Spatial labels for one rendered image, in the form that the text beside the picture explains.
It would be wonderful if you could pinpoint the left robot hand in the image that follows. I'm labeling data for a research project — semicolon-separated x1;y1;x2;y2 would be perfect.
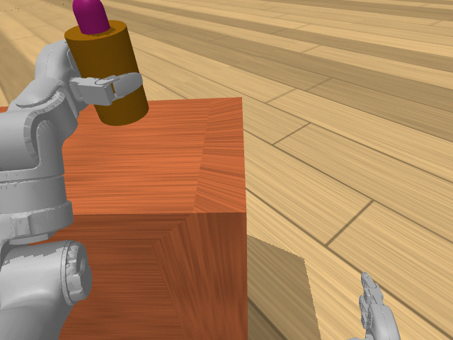
35;39;143;111

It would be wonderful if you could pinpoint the bottle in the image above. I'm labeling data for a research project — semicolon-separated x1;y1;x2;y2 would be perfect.
64;0;149;126

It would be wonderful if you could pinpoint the left robot arm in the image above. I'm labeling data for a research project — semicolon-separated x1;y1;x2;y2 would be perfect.
0;77;92;340

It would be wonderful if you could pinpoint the right robot hand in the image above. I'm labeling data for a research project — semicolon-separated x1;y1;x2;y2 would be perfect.
347;272;401;340

